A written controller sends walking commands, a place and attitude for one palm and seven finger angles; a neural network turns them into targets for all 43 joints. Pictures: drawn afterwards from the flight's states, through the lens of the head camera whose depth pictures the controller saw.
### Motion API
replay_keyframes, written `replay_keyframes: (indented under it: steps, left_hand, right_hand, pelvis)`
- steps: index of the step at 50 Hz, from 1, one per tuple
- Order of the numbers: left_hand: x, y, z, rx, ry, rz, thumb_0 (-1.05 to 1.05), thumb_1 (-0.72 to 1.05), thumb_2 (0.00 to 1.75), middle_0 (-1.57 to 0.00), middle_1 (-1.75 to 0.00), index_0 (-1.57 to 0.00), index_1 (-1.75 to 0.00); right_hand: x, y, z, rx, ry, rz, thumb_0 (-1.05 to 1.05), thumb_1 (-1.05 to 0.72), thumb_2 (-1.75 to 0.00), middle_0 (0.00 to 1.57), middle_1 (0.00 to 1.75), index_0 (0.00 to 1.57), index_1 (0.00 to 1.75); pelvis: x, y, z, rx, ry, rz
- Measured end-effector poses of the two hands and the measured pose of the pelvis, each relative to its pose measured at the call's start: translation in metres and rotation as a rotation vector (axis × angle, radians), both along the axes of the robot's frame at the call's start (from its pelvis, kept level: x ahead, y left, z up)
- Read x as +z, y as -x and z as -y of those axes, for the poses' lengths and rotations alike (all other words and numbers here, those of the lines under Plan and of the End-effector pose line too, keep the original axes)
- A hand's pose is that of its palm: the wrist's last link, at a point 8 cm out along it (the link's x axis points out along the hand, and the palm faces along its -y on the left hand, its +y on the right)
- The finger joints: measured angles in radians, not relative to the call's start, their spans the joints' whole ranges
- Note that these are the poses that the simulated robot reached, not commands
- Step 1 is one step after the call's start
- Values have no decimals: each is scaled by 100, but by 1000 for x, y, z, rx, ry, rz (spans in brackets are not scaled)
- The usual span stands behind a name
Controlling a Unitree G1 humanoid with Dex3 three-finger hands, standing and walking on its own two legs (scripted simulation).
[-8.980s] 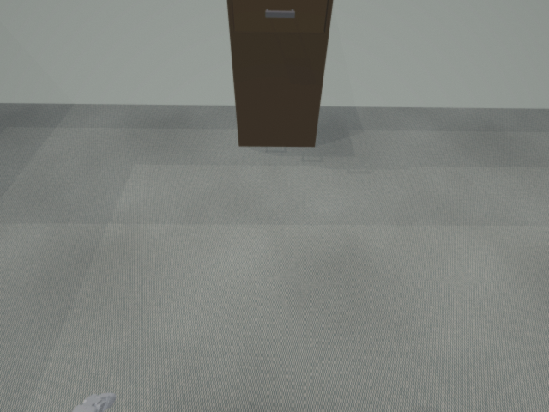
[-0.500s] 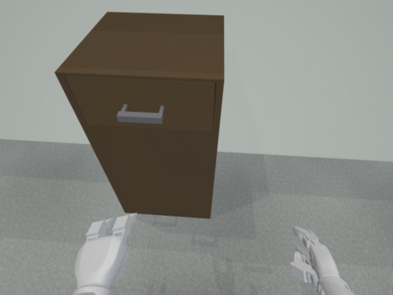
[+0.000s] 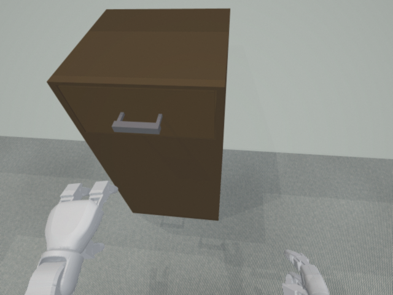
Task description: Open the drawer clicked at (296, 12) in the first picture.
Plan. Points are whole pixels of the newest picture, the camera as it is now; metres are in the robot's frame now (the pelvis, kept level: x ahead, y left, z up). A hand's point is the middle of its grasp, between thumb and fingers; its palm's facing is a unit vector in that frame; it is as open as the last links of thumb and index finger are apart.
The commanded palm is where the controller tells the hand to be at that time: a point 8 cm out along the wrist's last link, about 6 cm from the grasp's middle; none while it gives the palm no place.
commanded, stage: raise the hand with hooked fingers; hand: left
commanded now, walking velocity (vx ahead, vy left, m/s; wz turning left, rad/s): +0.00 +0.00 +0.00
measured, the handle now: (138, 122) +0.53 +0.23 +0.01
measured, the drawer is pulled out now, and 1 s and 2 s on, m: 0.00 0.00 0.00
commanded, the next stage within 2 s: move the hooked fingers above the handle in 0.96 s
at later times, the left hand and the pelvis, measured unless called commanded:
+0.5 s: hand (78, 169) +0.30 +0.26 +0.11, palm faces +0.08 -0.06 -1.00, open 13.8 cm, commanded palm +0.27 +0.26 +0.17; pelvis +0.01 +0.01 +0.01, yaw +2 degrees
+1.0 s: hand (65, 179) +0.27 +0.27 +0.12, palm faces +0.09 -0.07 -0.99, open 13.9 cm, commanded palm +0.25 +0.27 +0.17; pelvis -0.03 +0.02 +0.02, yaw +2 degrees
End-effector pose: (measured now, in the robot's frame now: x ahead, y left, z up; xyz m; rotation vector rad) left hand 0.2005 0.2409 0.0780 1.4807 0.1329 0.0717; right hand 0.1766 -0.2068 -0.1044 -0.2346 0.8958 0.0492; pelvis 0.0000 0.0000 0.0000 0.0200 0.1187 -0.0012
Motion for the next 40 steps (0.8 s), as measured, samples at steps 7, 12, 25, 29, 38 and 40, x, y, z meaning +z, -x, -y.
replay_keyframes:
  steps: [7, 12, 25, 29, 38, 40]
  left_hand:
    - [30, -25, -9, -6, -17, 119, 0, -17, 44, -30, -99, -30, -98]
    - [42, -46, -11, -1, -12, 120, 0, -28, 40, -30, -106, -30, -105]
    - [82, -75, -22, -24, -27, 112, 0, -47, 31, -32, -119, -32, -118]
    - [92, -82, -30, -17, -32, 91, 0, -49, 31, -32, -120, -32, -119]
    - [88, -73, -30, -81, -3, 24, 0, -49, 30, -31, -120, -31, -120]
    - [84, -66, -28, -107, 2, 23, 0, -49, 30, -31, -120, -31, -120]
  right_hand:
    - [-2, -9, 24, -44, 56, -21, 1, -91, -90, 20, 30, 20, 30]
    - [8, -26, 22, -67, 39, 23, 1, -91, -90, 20, 30, 20, 30]
    - [28, -42, -15, -22, -16, 74, 1, -91, -90, 20, 30, 20, 30]
    - [27, -33, -21, -17, -22, 51, 1, -91, -90, 20, 30, 20, 30]
    - [20, 3, -15, -45, -13, -12, 1, -91, -90, 20, 30, 20, 30]
    - [18, 11, -12, -48, -2, -28, 1, -91, -90, 20, 30, 20, 30]
  pelvis:
    - [2, -8, -4, 18, 5, -7]
    - [5, -11, -7, 15, 2, 1]
    - [14, -7, -14, 31, 12, 52]
    - [16, -2, -16, 36, 14, 64]
    - [19, 8, -23, 27, 17, 70]
    - [19, 11, -23, 27, 17, 71]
